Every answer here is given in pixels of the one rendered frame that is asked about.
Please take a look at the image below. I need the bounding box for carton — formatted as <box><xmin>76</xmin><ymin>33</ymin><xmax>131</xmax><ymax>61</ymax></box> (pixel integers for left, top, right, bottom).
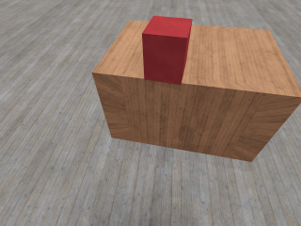
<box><xmin>142</xmin><ymin>15</ymin><xmax>193</xmax><ymax>85</ymax></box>

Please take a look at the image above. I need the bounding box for pedestal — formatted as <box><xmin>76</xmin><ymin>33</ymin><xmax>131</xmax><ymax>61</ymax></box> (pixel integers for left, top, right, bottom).
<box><xmin>92</xmin><ymin>20</ymin><xmax>301</xmax><ymax>162</ymax></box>

